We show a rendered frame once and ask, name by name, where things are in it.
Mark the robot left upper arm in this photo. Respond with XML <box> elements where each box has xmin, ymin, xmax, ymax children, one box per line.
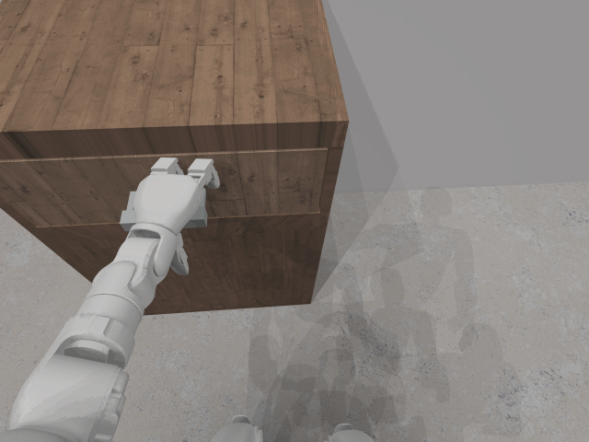
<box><xmin>0</xmin><ymin>354</ymin><xmax>129</xmax><ymax>442</ymax></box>

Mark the handle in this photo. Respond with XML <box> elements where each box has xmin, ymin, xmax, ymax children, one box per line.
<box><xmin>120</xmin><ymin>188</ymin><xmax>208</xmax><ymax>231</ymax></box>

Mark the robot left hand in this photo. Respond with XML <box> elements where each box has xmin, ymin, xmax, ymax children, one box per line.
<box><xmin>133</xmin><ymin>157</ymin><xmax>220</xmax><ymax>275</ymax></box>

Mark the robot right shin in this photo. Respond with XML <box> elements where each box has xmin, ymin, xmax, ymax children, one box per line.
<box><xmin>333</xmin><ymin>424</ymin><xmax>352</xmax><ymax>434</ymax></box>

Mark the cabinet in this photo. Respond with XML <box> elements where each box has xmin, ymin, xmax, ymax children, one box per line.
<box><xmin>0</xmin><ymin>0</ymin><xmax>349</xmax><ymax>316</ymax></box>

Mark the left robot thigh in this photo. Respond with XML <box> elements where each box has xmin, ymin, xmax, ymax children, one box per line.
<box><xmin>211</xmin><ymin>423</ymin><xmax>263</xmax><ymax>442</ymax></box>

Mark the left robot forearm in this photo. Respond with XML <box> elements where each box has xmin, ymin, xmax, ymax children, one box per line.
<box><xmin>9</xmin><ymin>223</ymin><xmax>179</xmax><ymax>430</ymax></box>

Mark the drawer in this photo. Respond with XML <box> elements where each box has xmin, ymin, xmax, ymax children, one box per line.
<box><xmin>0</xmin><ymin>147</ymin><xmax>328</xmax><ymax>226</ymax></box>

